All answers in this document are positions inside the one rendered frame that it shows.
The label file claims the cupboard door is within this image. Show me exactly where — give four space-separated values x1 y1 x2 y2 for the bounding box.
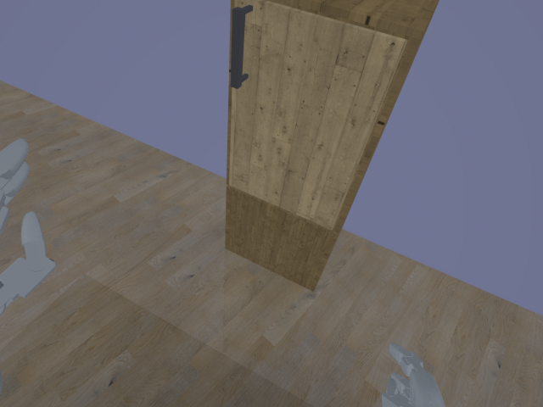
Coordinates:
229 0 408 230

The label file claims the robot left hand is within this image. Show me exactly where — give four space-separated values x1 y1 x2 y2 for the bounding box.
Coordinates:
0 138 55 316

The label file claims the handle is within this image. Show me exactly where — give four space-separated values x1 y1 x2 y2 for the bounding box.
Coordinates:
231 5 253 89

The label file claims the robot right hand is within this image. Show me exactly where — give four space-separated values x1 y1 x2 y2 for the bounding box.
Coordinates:
382 343 445 407

